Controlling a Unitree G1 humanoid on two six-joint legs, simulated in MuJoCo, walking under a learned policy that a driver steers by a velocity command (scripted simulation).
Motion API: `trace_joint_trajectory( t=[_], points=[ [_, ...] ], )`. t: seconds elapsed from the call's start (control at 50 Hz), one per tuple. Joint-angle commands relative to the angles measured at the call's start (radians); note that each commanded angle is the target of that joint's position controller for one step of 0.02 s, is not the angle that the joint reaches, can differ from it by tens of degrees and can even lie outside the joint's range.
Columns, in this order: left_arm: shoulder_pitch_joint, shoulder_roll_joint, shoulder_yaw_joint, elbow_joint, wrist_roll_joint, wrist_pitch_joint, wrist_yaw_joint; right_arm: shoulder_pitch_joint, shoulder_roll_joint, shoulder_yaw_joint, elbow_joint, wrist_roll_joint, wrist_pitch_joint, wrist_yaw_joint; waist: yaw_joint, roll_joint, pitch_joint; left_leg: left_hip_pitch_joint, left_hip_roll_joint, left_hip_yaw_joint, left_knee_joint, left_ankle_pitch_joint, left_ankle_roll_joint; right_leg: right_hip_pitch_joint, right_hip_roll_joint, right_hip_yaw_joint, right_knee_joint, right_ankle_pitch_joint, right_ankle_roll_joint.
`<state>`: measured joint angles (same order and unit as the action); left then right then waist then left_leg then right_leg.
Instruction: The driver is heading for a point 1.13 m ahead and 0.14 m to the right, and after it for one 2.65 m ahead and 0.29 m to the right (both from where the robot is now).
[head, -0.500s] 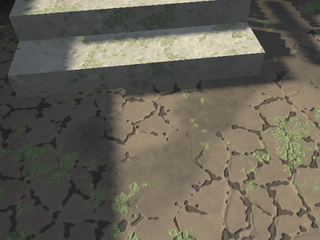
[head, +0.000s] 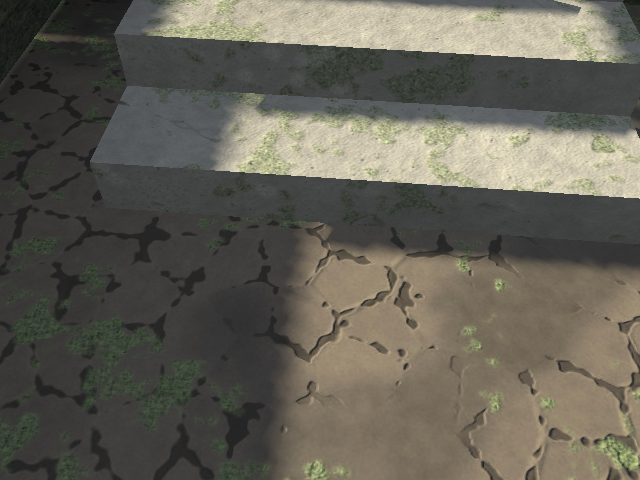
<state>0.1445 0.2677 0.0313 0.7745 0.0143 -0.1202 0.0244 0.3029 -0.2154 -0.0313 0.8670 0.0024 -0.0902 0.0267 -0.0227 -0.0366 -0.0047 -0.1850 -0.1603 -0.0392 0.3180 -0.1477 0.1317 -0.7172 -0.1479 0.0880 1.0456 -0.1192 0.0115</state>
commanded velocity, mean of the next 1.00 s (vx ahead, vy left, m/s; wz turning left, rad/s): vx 0.50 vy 0.00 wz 0.04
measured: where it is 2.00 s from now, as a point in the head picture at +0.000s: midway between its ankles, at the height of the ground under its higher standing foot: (360, 300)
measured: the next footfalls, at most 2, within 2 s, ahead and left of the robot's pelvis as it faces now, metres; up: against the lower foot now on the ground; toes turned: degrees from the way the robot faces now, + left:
right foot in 0.28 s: +0.34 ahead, -0.16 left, +0.00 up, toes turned +1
left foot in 0.84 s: +0.63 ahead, +0.08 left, +0.00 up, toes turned +3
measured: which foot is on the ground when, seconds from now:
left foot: down 0.00-0.28, up 0.30-0.82, down 0.84-1.00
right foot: up 0.00-0.26, down 0.28-0.86, up 0.88-1.00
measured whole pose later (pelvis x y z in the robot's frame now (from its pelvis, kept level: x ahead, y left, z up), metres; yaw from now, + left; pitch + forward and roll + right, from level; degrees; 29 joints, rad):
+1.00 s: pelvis +0.55 -0.01 +0.00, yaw +0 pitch +1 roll +0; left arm 0.34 0.27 0.04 0.89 0.03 -0.05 -0.02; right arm 0.22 -0.23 -0.04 0.82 -0.04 -0.08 0.02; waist 0.02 -0.04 0.04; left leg -0.30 -0.03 0.07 0.43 -0.15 0.06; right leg -0.42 -0.02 0.02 1.10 -0.35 -0.06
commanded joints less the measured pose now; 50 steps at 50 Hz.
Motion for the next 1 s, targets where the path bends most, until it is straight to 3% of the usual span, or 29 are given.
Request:
trace_joint_trajectory(
  t=[0.02,0.1,0.18,0.24,0.26,0.28,0.3,0.32,0.34,0.36,0.38,0.4,0.42,0.48,0.54,0.62,0.72,0.76,0.8,0.82,0.84,0.86,0.88,0.9,0.92,0.94,0.98,1.0],
  points=[
    [-0.008,0.045,0.012,-0.05,0.002,0.006,0.011,0.03,-0.145,-0.031,-0.043,0.008,-0.015,-0.02,-0.008,0.072,0.021,-0.089,0.241,-0.15,-0.138,0.244,0.119,0.074,0.022,-0.054,-0.208,0.186,0.013],
    [-0.145,0.041,0.006,-0.086,-0.018,-0.003,-0.009,0.092,-0.164,-0.033,-0.02,0.016,-0.008,-0.026,-0.074,0.099,0.037,0.057,0.282,-0.189,-0.121,0.132,0.093,0.047,0.058,-0.059,-0.429,0.256,0.002],
    [-0.232,0.051,0.003,-0.135,-0.022,-0.023,-0.044,0.15,-0.161,-0.03,0.005,0.012,0.007,-0.03,-0.095,0.099,0.053,0.237,0.357,-0.246,-0.04,0.219,0.101,-0.03,0.081,-0.061,-0.506,0.143,-0.038],
    [-0.161,0.077,0.012,-0.134,-0.023,-0.033,-0.057,0.122,-0.186,-0.034,0.001,0.009,0.02,-0.036,-0.033,0.131,0.014,0.251,0.365,-0.236,0.039,0.438,0.068,0.139,0.128,-0.092,-0.558,0.041,-0.083],
    [-0.062,0.1,0.025,-0.109,-0.023,-0.033,-0.053,0.095,-0.192,-0.033,-0.007,0.007,0.023,-0.034,0.026,0.136,-0.044,0.222,0.331,-0.205,0.133,0.615,0.05,0.305,0.163,-0.121,-0.585,0.056,-0.107],
    [0.112,0.146,0.046,-0.064,-0.021,-0.033,-0.046,0.067,-0.182,-0.025,-0.023,-0.003,0.022,-0.031,0.11,0.12,-0.157,0.124,0.277,-0.161,0.32,0.655,0.019,0.566,0.123,-0.081,-0.57,0.112,-0.154],
    [0.308,0.229,0.065,-0.037,-0.009,-0.027,-0.038,0.088,-0.137,-0.007,-0.047,-0.024,0.011,-0.027,0.161,-0.018,-0.323,-0.123,0.182,-0.101,0.649,0.333,-0.023,0.916,-0.089,0.167,-0.538,0.143,-0.249],
    [0.357,0.238,0.071,-0.002,-0.008,-0.015,-0.047,0.235,-0.047,0.017,-0.024,0.005,-0.009,-0.016,0.106,-0.284,-0.427,-0.452,0.054,-0.087,0.924,-0.391,-0.073,1.171,-0.269,0.59,-0.654,-0.05,-0.371],
    [0.328,0.142,0.049,-0.012,-0.02,-0.011,-0.044,0.164,-0.164,-0.006,-0.023,0.028,-0.021,-0.014,0.131,-0.157,-0.31,-0.567,0.122,-0.149,1.015,-0.386,-0.061,1.095,-0.238,0.608,-0.72,-0.2,-0.321],
    [0.228,0.114,0.038,-0.029,-0.026,-0.005,-0.04,0.052,-0.199,-0.017,-0.057,0.036,-0.025,-0.014,0.113,-0.071,-0.148,-0.605,0.174,-0.102,1.003,-0.28,-0.059,0.929,-0.207,0.456,-0.748,-0.148,-0.277],
    [0.155,0.106,0.03,-0.042,-0.021,-0.001,-0.044,0.001,-0.182,-0.015,-0.068,0.024,-0.024,-0.019,0.082,0.021,-0.069,-0.565,0.215,-0.068,0.96,-0.201,-0.07,0.779,-0.163,0.349,-0.783,-0.024,-0.263],
    [0.12,0.093,0.026,-0.047,-0.015,-0.001,-0.05,-0.008,-0.166,-0.019,-0.071,0.009,-0.02,-0.021,0.051,0.035,-0.027,-0.531,0.242,-0.058,0.907,-0.155,-0.079,0.685,-0.123,0.28,-0.815,0.053,-0.257],
    [0.107,0.083,0.023,-0.044,-0.008,-0.003,-0.055,0.018,-0.146,-0.02,-0.069,0.006,-0.01,-0.023,0.022,0.004,-0.024,-0.478,0.265,-0.056,0.872,-0.127,-0.085,0.627,-0.091,0.226,-0.844,0.089,-0.25],
    [0.122,0.089,0.026,-0.017,-0.015,-0.012,-0.061,0.038,-0.109,-0.018,-0.065,0.004,0.011,-0.03,-0.003,-0.031,-0.014,-0.458,0.279,-0.026,0.796,-0.075,-0.11,0.561,-0.051,0.111,-0.887,0.226,-0.258],
    [0.169,0.117,0.035,0.012,-0.017,-0.002,-0.049,-0.074,-0.102,-0.018,-0.107,-0.005,0.01,-0.034,0.021,-0.021,0.014,-0.527,0.289,-0.012,0.64,0.056,-0.131,0.573,-0.041,0.056,-0.904,0.306,-0.253],
    [0.226,0.131,0.037,0.041,-0.026,0.012,-0.035,-0.221,-0.078,-0.009,-0.147,0.001,-0.002,-0.023,0.069,-0.022,0.033,-0.483,0.261,0.013,0.382,0.235,-0.124,0.596,-0.015,-0.001,-0.91,0.251,-0.214],
    [0.299,0.146,0.041,0.088,-0.033,0.031,-0.028,-0.367,-0.088,-0.007,-0.209,0.014,-0.015,0.003,0.108,-0.025,0.074,-0.513,0.234,0.018,0.241,0.198,-0.1,0.739,-0.083,0.035,-0.865,0.205,-0.212],
    [0.296,0.159,0.046,0.096,-0.035,0.041,-0.021,-0.38,-0.101,-0.01,-0.225,0.015,-0.023,0.015,0.093,-0.034,0.071,-0.494,0.224,0.019,0.204,0.13,-0.075,0.791,-0.11,0.046,-0.827,0.246,-0.199],
    [0.267,0.179,0.052,0.094,-0.033,0.05,-0.017,-0.311,-0.131,-0.023,-0.214,0.013,-0.029,0.017,0.042,-0.054,0.023,-0.349,0.184,0.051,0.173,0.072,-0.048,0.801,-0.102,0.031,-0.739,0.44,-0.176],
    [0.306,0.151,0.042,0.116,0.037,0.04,-0.023,-0.166,-0.115,-0.016,-0.156,-0.079,-0.01,0.008,0.001,-0.034,-0.02,-0.16,0.131,0.119,0.14,0.024,-0.034,0.771,-0.03,-0.043,-0.587,0.565,-0.137],
    [0.334,0.124,0.036,0.12,0.032,0.034,-0.025,0.005,-0.153,-0.033,-0.109,-0.1,-0.013,-0.004,-0.053,-0.022,-0.121,0.102,0.173,0.073,0.174,0.046,0.0,0.64,0.017,-0.073,-0.382,0.498,-0.115],
    [0.394,0.043,0.012,0.073,-0.014,0.029,-0.033,0.151,-0.273,-0.064,-0.099,-0.115,-0.014,-0.019,-0.078,0.185,-0.3,0.467,0.475,-0.327,0.177,0.024,0.108,0.306,0.119,-0.139,-0.015,0.122,-0.065],
    [0.408,0.088,0.027,0.091,-0.013,0.03,-0.031,0.201,-0.293,-0.078,-0.079,-0.065,0.004,-0.017,-0.094,0.285,-0.406,0.528,0.594,-0.646,0.044,0.079,0.177,0.152,0.228,-0.084,0.207,-0.424,-0.064],
    [0.314,0.128,0.039,0.076,0.0,0.037,-0.029,0.111,-0.254,-0.067,-0.089,-0.041,0.009,-0.014,-0.065,0.17,-0.259,0.418,0.545,-0.514,0.027,0.039,0.144,0.07,0.163,-0.009,0.257,-0.362,-0.083],
    [0.25,0.102,0.029,0.062,-0.002,0.036,-0.036,0.025,-0.188,-0.05,-0.096,-0.036,0.006,-0.015,-0.038,0.117,-0.14,0.272,0.508,-0.385,-0.008,0.043,0.115,0.072,0.119,-0.011,0.207,-0.281,-0.086],
    [0.229,0.086,0.027,0.064,-0.003,0.041,-0.04,-0.02,-0.141,-0.036,-0.094,-0.037,0.002,-0.014,-0.011,0.103,-0.068,0.157,0.464,-0.287,-0.061,0.055,0.075,0.11,0.085,-0.016,0.129,-0.236,-0.088],
    [0.263,0.068,0.025,0.085,0.023,0.072,-0.051,-0.04,-0.115,-0.027,-0.074,-0.033,-0.006,-0.016,0.032,0.139,-0.019,0.017,0.414,-0.17,-0.127,0.088,0.041,0.21,0.073,-0.032,0.074,-0.207,-0.075],
    [0.273,0.06,0.025,0.09,0.024,0.081,-0.057,-0.028,-0.119,-0.029,-0.065,-0.03,-0.016,-0.014,0.041,0.137,-0.017,0.001,0.406,-0.138,-0.149,0.111,0.044,0.222,0.076,-0.037,0.073,-0.184,-0.071]
  ],
)
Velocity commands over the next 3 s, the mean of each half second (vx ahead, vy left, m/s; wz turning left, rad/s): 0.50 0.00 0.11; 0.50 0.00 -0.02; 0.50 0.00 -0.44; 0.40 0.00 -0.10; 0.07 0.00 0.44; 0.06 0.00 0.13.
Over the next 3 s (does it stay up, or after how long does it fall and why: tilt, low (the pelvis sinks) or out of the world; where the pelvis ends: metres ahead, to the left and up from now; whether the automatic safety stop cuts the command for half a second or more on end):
stays up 0.99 -0.16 -0.01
